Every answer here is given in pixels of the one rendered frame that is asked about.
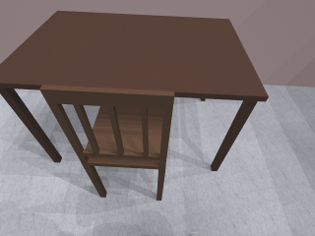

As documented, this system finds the chair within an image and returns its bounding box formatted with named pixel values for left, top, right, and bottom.
left=39, top=85, right=175, bottom=201

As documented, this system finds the table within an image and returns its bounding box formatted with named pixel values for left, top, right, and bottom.
left=0, top=11, right=269, bottom=171

